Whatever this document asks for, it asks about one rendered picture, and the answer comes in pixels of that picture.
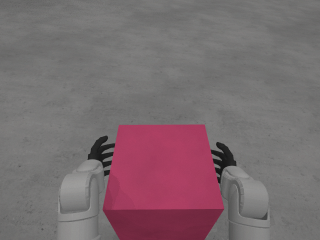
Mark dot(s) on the left robot hand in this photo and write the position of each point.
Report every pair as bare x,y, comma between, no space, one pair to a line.
97,150

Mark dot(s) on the left robot forearm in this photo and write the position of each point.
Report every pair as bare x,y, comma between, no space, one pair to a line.
78,202

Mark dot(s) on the right robot forearm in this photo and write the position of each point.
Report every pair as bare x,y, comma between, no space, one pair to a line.
248,205

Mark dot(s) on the right robot hand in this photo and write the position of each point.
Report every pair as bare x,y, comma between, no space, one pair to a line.
226,157

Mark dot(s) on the carton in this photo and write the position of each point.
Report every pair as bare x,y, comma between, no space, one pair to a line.
162,183

